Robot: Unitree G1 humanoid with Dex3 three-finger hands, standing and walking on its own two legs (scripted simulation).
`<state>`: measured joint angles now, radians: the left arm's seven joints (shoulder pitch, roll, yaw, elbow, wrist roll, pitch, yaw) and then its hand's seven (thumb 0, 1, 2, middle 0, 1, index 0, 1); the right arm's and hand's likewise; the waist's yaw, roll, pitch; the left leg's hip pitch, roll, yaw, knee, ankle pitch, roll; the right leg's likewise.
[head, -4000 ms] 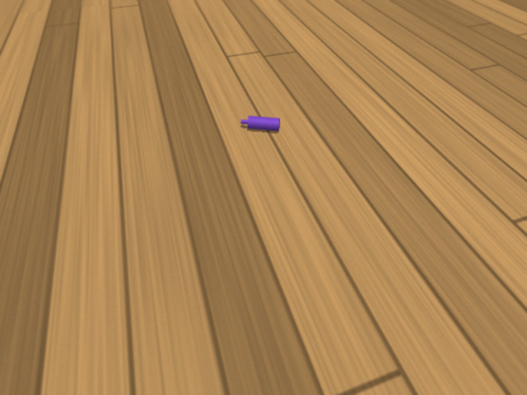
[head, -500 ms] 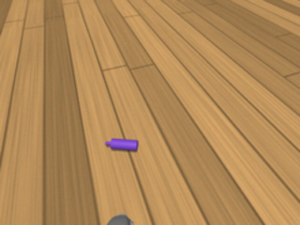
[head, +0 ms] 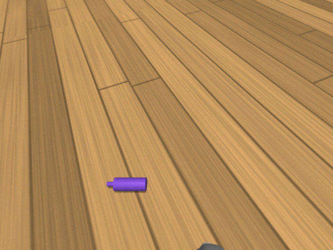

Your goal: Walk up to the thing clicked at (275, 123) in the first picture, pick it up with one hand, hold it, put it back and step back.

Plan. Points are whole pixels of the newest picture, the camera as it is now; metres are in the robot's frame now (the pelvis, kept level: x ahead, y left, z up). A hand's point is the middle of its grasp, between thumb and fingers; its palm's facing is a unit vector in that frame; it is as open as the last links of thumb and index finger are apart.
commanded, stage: walk up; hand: left
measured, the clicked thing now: (126, 184) +0.59 +0.28 -0.71
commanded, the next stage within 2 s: stand in 1.54 s
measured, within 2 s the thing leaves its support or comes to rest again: neither
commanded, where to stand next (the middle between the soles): +0.15 +0.03 m, yaw -1 degrees
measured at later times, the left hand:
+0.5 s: hand out of the picture +0.11 +0.30 -0.15, palm faces -0.02 -0.93 -0.36, open 7.3 cm
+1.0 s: hand out of the picture +0.15 +0.29 -0.12, palm faces -0.02 -0.94 -0.35, open 7.4 cm
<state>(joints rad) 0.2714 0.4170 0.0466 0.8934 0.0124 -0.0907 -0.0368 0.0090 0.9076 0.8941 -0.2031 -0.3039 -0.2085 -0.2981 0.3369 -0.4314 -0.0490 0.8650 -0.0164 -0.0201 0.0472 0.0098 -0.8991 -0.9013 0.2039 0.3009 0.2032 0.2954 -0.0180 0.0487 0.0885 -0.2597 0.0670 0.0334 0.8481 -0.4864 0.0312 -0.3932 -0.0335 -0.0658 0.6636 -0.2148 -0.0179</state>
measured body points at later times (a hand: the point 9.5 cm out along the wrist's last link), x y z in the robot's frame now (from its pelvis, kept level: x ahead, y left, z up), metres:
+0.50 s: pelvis +0.05 +0.03 +0.00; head +0.07 +0.04 +0.45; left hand +0.11 +0.34 -0.13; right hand +0.16 -0.27 -0.12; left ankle +0.10 +0.16 -0.72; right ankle +0.08 -0.11 -0.72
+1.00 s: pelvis +0.06 +0.03 +0.03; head +0.07 +0.03 +0.48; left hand +0.15 +0.34 -0.10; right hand +0.16 -0.27 -0.10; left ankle +0.10 +0.16 -0.72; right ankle +0.08 -0.11 -0.72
